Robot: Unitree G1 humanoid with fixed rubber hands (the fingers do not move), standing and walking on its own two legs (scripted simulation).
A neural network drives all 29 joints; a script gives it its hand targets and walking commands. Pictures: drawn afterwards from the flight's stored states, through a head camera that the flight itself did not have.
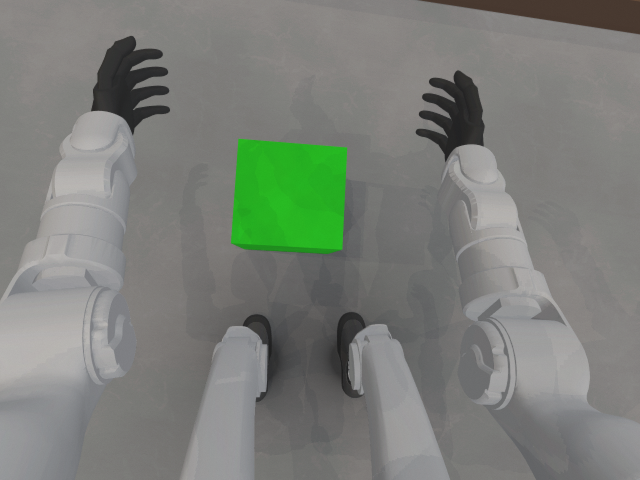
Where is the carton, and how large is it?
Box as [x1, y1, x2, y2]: [231, 139, 346, 253]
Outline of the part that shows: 238,139 231,242 247,249 328,253 341,249 346,147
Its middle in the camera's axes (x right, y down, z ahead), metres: -0.06 -0.07 +0.85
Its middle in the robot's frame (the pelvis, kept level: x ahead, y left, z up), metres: +0.48 +0.02 -0.52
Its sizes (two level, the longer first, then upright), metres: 0.210 0.200 0.250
